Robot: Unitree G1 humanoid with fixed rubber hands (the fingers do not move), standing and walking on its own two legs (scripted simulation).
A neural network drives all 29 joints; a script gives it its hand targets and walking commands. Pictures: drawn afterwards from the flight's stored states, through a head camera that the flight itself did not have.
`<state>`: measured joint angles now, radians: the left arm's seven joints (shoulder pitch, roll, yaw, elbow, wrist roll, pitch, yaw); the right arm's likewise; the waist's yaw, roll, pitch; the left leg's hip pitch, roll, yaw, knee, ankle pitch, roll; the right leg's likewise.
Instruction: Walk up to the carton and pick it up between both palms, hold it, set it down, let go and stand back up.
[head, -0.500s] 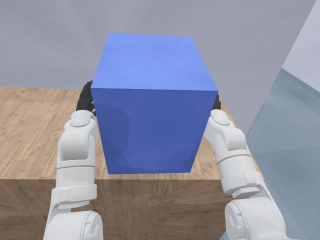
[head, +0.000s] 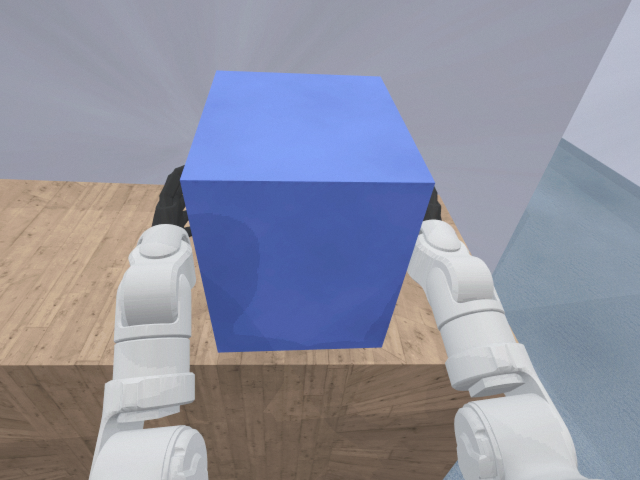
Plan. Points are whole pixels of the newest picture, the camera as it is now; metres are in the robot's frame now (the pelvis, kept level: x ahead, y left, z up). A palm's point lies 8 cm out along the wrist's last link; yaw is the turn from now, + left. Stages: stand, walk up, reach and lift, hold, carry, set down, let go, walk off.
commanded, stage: hold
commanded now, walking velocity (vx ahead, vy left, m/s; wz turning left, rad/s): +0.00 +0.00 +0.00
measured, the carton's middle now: (300, 211) +0.40 +0.01 +0.19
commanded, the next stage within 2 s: none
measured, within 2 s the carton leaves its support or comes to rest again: neither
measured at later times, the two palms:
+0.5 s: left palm (175, 229) +0.35 +0.16 +0.19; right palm (425, 230) +0.36 -0.15 +0.19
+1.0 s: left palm (174, 229) +0.35 +0.16 +0.19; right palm (425, 228) +0.36 -0.15 +0.19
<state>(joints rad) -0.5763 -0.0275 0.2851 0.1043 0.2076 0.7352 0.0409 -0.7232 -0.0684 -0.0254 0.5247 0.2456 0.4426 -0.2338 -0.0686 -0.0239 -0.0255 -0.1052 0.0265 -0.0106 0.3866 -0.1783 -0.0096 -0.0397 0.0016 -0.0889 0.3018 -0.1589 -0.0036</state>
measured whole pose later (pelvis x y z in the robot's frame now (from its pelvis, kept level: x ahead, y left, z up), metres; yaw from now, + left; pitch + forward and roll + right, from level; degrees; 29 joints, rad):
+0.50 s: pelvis +0.00 +0.00 +0.00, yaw -1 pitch -6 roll -1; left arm -0.58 -0.04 0.28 0.08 0.22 0.75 0.04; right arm -0.70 -0.07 -0.03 0.49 0.25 0.45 -0.23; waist -0.07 -0.02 -0.01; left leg -0.11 0.03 0.00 0.39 -0.18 -0.01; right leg -0.04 0.00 -0.08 0.30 -0.15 0.00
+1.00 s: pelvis +0.00 +0.00 +0.00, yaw +0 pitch -6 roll -1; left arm -0.58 -0.03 0.28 0.10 0.21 0.74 0.03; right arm -0.71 -0.06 -0.03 0.50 0.24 0.44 -0.24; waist -0.07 -0.02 -0.02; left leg -0.11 0.02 -0.01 0.39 -0.18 -0.01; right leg -0.04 0.00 -0.09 0.30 -0.16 0.00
